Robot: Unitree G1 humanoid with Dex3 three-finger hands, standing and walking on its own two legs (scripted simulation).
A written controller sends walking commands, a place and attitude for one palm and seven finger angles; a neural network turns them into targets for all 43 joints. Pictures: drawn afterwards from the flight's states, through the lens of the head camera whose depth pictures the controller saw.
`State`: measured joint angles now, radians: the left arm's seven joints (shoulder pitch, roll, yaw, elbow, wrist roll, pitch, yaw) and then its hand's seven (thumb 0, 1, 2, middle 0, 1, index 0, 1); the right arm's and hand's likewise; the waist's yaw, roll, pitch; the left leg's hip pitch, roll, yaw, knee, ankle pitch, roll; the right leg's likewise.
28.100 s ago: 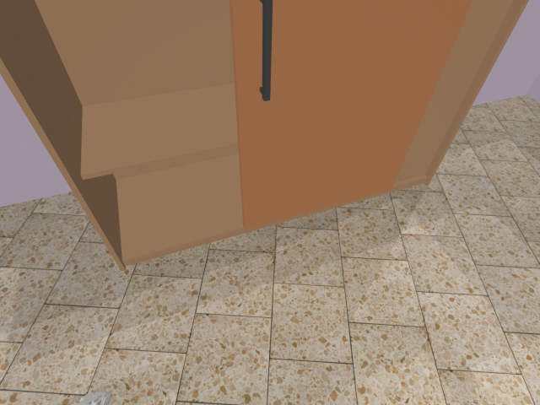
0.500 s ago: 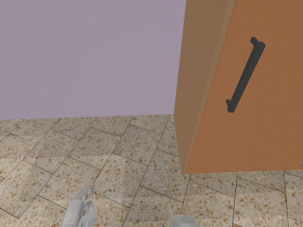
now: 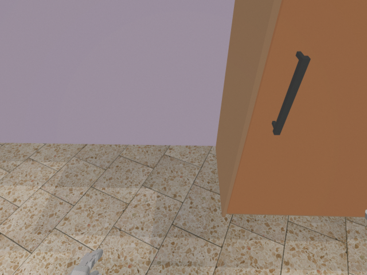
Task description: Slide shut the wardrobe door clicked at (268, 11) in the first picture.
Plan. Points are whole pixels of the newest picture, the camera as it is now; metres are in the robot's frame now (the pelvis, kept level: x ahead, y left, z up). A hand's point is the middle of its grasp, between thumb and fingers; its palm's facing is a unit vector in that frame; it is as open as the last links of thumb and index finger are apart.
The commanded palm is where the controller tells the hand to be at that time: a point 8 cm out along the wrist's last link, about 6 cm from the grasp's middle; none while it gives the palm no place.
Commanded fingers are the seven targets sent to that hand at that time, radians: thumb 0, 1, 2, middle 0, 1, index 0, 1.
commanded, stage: stop stepping back and stand still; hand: right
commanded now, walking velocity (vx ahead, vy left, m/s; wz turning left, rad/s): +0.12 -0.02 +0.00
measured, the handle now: (286, 97) +0.60 -0.30 +0.09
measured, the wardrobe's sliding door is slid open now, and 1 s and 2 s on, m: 0.00 0.00 0.00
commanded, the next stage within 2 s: let the arm hang, fingers relaxed in 0.26 s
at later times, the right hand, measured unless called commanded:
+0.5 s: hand (323, 253) +0.19 -0.28 -0.03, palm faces +0.13 +0.89 -0.43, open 7.4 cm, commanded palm none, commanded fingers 0.00 -0.90 -0.90 0.20 0.30 0.20 0.30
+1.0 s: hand out of the picture -0.01 -0.29 -0.16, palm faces +0.02 +0.95 -0.33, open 7.4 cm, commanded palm none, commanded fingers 0.00 -0.90 -0.90 0.20 0.30 0.20 0.30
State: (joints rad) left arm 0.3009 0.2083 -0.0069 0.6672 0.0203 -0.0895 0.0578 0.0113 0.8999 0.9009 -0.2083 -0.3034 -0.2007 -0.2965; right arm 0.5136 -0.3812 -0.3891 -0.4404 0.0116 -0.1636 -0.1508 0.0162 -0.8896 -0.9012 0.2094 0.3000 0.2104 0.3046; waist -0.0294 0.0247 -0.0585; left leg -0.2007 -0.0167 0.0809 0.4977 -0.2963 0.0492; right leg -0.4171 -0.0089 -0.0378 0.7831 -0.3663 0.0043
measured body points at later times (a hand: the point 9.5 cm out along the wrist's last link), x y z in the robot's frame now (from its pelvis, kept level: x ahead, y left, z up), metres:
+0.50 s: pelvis -0.01 -0.03 -0.01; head -0.02 -0.01 +0.44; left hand +0.16 +0.22 -0.12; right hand +0.18 -0.33 +0.00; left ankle -0.02 +0.09 -0.73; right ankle +0.03 -0.13 -0.73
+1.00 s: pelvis +0.00 -0.04 +0.01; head +0.02 -0.04 +0.46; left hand +0.05 +0.25 -0.13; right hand -0.01 -0.34 -0.13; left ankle -0.02 +0.09 -0.74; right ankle +0.03 -0.13 -0.74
